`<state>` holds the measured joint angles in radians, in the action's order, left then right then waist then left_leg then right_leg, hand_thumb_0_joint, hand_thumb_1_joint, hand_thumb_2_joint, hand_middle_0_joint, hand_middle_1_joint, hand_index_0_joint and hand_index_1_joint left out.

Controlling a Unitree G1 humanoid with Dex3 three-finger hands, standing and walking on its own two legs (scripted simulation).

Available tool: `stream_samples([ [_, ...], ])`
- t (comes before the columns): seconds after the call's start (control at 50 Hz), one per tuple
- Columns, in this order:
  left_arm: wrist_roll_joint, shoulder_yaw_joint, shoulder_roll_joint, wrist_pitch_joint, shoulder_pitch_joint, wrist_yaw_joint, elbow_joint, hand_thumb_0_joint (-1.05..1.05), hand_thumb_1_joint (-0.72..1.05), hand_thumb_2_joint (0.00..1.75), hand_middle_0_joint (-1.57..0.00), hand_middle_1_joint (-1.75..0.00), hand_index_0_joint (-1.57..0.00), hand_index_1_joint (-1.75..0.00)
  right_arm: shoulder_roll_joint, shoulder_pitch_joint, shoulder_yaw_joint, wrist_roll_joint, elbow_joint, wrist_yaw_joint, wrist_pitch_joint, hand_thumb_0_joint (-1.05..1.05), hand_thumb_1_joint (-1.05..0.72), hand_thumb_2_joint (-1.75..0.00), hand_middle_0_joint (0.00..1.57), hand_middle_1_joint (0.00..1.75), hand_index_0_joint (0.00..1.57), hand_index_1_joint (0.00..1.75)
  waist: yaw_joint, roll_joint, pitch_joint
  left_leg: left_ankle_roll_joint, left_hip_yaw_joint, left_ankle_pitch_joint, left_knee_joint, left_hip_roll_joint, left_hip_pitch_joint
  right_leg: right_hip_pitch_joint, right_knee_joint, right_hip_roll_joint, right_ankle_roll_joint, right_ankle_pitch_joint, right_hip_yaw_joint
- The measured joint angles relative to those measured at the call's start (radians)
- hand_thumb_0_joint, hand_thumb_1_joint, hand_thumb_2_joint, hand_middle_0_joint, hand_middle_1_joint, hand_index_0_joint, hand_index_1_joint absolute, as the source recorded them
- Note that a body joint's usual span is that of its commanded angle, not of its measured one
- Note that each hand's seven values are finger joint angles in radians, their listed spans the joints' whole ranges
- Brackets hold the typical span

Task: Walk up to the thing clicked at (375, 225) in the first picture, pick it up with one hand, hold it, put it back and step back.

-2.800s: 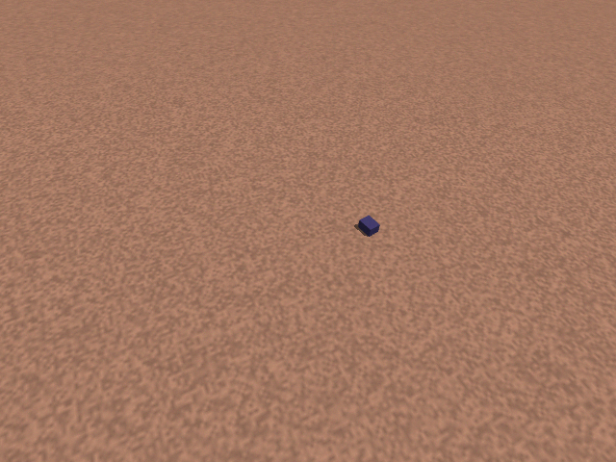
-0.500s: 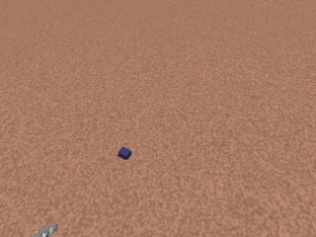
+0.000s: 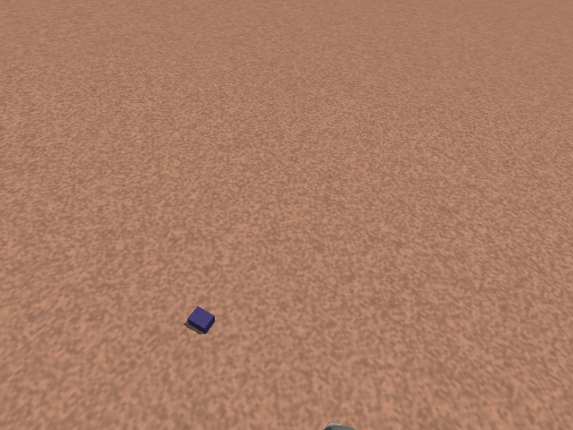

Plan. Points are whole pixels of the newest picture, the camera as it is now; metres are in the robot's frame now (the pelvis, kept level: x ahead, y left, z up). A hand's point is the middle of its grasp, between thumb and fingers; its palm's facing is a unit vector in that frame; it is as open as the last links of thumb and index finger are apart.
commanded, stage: walk up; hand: left
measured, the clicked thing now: (201, 319) +0.63 +0.26 -0.74
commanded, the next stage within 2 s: none
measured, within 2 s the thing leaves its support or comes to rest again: neither
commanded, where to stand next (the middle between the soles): +0.28 +0.02 m, yaw +2 degrees
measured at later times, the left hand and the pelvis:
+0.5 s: hand (96, 416) +0.18 +0.28 -0.13, palm faces +0.01 -0.91 -0.42, open 7.4 cm; pelvis +0.16 -0.01 +0.00, yaw +2 degrees
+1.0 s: hand (120, 355) +0.28 +0.28 -0.16, palm faces -0.01 -0.92 -0.39, open 7.4 cm; pelvis +0.23 +0.01 -0.01, yaw +1 degrees
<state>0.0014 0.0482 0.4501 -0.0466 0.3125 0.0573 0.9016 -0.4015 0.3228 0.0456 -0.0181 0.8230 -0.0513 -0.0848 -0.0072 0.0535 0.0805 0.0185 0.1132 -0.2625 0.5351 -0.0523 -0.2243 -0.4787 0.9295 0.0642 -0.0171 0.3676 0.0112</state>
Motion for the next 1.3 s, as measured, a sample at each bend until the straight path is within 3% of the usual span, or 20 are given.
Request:
stream_samples([
  [0.08,0.006,0.004,-0.015,0.000,-0.029,0.012,-0.008,0.01,0.90,0.90,-0.21,-0.30,-0.21,-0.30,-0.020,0.031,0.002,0.002,0.003,-0.003,0.010,0.00,-0.90,-0.89,0.21,0.30,0.20,0.30,-0.016,-0.030,0.000,-0.010,-0.005,-0.043,-0.004,-0.003,0.047,0.005,-0.166,0.018,0.002,-0.071,0.017],
  [0.14,0.007,0.009,-0.019,-0.013,-0.038,0.014,-0.017,0.01,0.90,0.90,-0.21,-0.30,-0.21,-0.30,-0.035,0.049,0.004,0.005,0.009,-0.006,0.027,0.00,-0.90,-0.89,0.21,0.30,0.20,0.30,-0.022,-0.056,-0.009,-0.024,-0.014,-0.112,0.056,-0.017,0.058,0.061,-0.281,0.004,-0.004,-0.137,0.032],
  [0.18,0.012,0.018,-0.018,-0.031,-0.041,0.006,-0.028,0.01,0.90,0.90,-0.21,-0.30,-0.21,-0.30,-0.041,0.056,0.005,0.006,0.014,-0.002,0.039,0.01,-0.90,-0.89,0.21,0.30,0.20,0.30,-0.019,-0.081,-0.012,-0.007,-0.037,-0.176,0.181,-0.041,0.025,0.090,-0.293,-0.022,-0.006,-0.170,0.044],
  [0.22,0.009,0.016,-0.028,-0.043,-0.049,-0.007,-0.040,0.01,0.90,0.90,-0.21,-0.30,-0.21,-0.30,-0.038,0.037,0.004,0.005,0.033,0.008,0.059,0.01,-0.91,-0.89,0.20,0.30,0.20,0.30,-0.007,-0.098,-0.003,0.010,-0.099,-0.215,0.385,-0.019,-0.057,0.093,-0.242,-0.027,-0.008,-0.123,0.055],
  [0.26,0.001,0.005,-0.045,-0.046,-0.048,-0.012,-0.047,0.01,0.90,0.90,-0.21,-0.30,-0.21,-0.30,-0.041,0.015,0.003,0.008,0.045,0.011,0.069,0.01,-0.91,-0.89,0.20,0.30,0.20,0.30,0.005,-0.115,0.005,0.016,-0.129,-0.197,0.515,0.006,-0.135,0.125,-0.258,-0.026,-0.012,-0.106,0.059],
  [0.3,-0.002,-0.005,-0.061,-0.047,-0.038,-0.017,-0.052,0.01,0.90,0.90,-0.21,-0.30,-0.21,-0.30,-0.045,-0.003,0.005,0.011,0.049,0.007,0.066,0.01,-0.91,-0.89,0.20,0.30,0.20,0.30,0.016,-0.132,0.007,0.014,-0.138,-0.147,0.538,0.005,-0.196,0.167,-0.305,-0.029,-0.006,-0.112,0.063],
  [0.46,0.007,-0.010,-0.046,-0.043,0.028,-0.029,-0.055,0.01,0.90,0.90,-0.21,-0.30,-0.21,-0.30,-0.034,-0.053,0.017,-0.006,0.040,-0.015,0.068,0.01,-0.91,-0.89,0.20,0.30,0.20,0.30,0.041,-0.117,0.009,-0.016,-0.110,-0.009,0.281,-0.042,-0.278,0.263,-0.378,-0.021,0.009,-0.080,0.061],
  [0.54,0.004,-0.020,-0.027,-0.022,0.033,-0.040,-0.046,0.01,0.90,0.90,-0.21,-0.30,-0.21,-0.30,-0.028,-0.079,0.015,-0.002,0.046,-0.002,0.059,0.00,-0.91,-0.89,0.20,0.30,0.20,0.30,0.048,-0.092,0.014,-0.005,-0.085,0.104,0.103,-0.024,-0.199,0.253,-0.287,-0.002,0.037,-0.001,0.055],
  [0.56,0.001,-0.022,-0.023,-0.013,0.030,-0.044,-0.041,0.01,0.90,0.90,-0.21,-0.30,-0.21,-0.30,-0.025,-0.085,0.016,-0.003,0.050,0.004,0.052,0.00,-0.91,-0.89,0.20,0.30,0.20,0.30,0.044,-0.081,0.014,-0.012,-0.082,0.094,0.080,-0.010,-0.179,0.239,-0.239,0.010,0.038,0.031,0.052],
  [0.58,-0.001,-0.022,-0.019,-0.003,0.016,-0.047,-0.034,0.01,0.90,0.90,-0.21,-0.30,-0.21,-0.30,-0.015,-0.095,0.018,-0.006,0.051,0.008,0.047,0.00,-0.91,-0.89,0.20,0.30,0.20,0.30,0.041,-0.059,0.023,-0.016,-0.075,0.072,0.105,0.006,-0.184,0.215,-0.173,0.024,0.021,0.051,0.035],
  [0.62,-0.002,-0.024,-0.021,0.013,-0.007,-0.054,-0.023,0.01,0.90,0.90,-0.21,-0.30,-0.21,-0.30,-0.004,-0.106,0.012,0.001,0.042,0.006,0.042,0.00,-0.91,-0.89,0.20,0.30,0.20,0.30,0.037,-0.045,0.035,-0.009,-0.069,0.041,0.147,0.011,-0.190,0.151,-0.010,-0.001,-0.005,0.128,-0.003],
  [0.68,-0.002,-0.026,-0.019,0.015,-0.021,-0.052,-0.008,0.01,0.90,0.90,-0.21,-0.30,-0.21,-0.30,0.015,-0.108,0.000,0.005,0.028,0.008,0.046,0.00,-0.91,-0.89,0.20,0.30,0.20,0.30,0.025,-0.030,0.035,0.003,-0.064,0.033,0.129,0.006,-0.164,0.079,0.093,-0.024,-0.019,0.149,-0.003],
  [0.78,0.006,-0.018,-0.029,0.006,-0.021,-0.044,0.016,0.01,0.90,0.90,-0.21,-0.30,-0.21,-0.30,0.004,-0.099,-0.012,-0.005,0.029,0.014,0.057,0.00,-0.91,-0.89,0.21,0.30,0.20,0.30,0.004,-0.037,0.016,-0.001,-0.062,0.017,0.115,0.001,-0.140,0.074,-0.085,-0.021,-0.009,0.079,0.021],
  [0.84,0.016,-0.009,-0.037,-0.002,-0.020,-0.053,0.034,0.01,0.90,0.90,-0.21,-0.30,-0.21,-0.30,-0.011,-0.101,-0.015,0.004,0.045,0.021,0.076,0.00,-0.90,-0.89,0.21,0.30,0.20,0.30,0.007,-0.058,0.005,-0.020,-0.066,-0.030,0.181,-0.013,-0.155,0.128,-0.243,-0.038,-0.004,-0.067,0.026],
  [0.92,0.022,-0.019,-0.059,0.004,-0.045,-0.057,0.063,0.01,0.90,0.90,-0.21,-0.30,-0.21,-0.30,-0.007,-0.120,-0.017,0.016,0.097,0.035,0.098,0.00,-0.91,-0.89,0.20,0.30,0.20,0.30,0.019,-0.081,-0.002,-0.004,-0.100,-0.171,0.241,0.008,-0.155,0.131,-0.216,-0.040,0.008,-0.048,0.028],
  [0.98,0.014,-0.033,-0.072,0.014,-0.081,-0.054,0.078,0.01,0.90,0.90,-0.21,-0.30,-0.21,-0.30,0.000,-0.134,-0.020,0.020,0.135,0.037,0.084,0.01,-0.91,-0.89,0.20,0.30,0.20,0.30,0.017,-0.081,0.003,-0.017,-0.093,-0.034,0.160,0.021,-0.116,0.141,-0.220,-0.025,0.022,-0.040,0.022],
  [1.14,-0.006,-0.050,-0.086,0.012,-0.184,-0.051,0.127,0.01,0.90,0.90,-0.21,-0.30,-0.21,-0.30,0.039,-0.177,-0.054,0.019,0.231,0.030,0.071,0.01,-0.91,-0.89,0.20,0.30,0.20,0.30,0.009,-0.066,-0.005,-0.028,-0.089,-0.016,0.055,0.023,-0.047,0.214,-0.340,-0.025,0.030,-0.083,0.023],
  [1.3,-0.012,-0.054,-0.089,0.020,-0.263,-0.052,0.186,0.01,0.90,0.90,-0.21,-0.30,-0.21,-0.30,0.048,-0.230,-0.057,0.018,0.293,0.034,0.069,0.00,-0.91,-0.89,0.20,0.30,0.20,0.30,0.002,-0.053,-0.015,-0.027,-0.088,0.029,-0.051,0.024,0.017,0.285,-0.456,-0.027,0.036,-0.133,0.026],
])
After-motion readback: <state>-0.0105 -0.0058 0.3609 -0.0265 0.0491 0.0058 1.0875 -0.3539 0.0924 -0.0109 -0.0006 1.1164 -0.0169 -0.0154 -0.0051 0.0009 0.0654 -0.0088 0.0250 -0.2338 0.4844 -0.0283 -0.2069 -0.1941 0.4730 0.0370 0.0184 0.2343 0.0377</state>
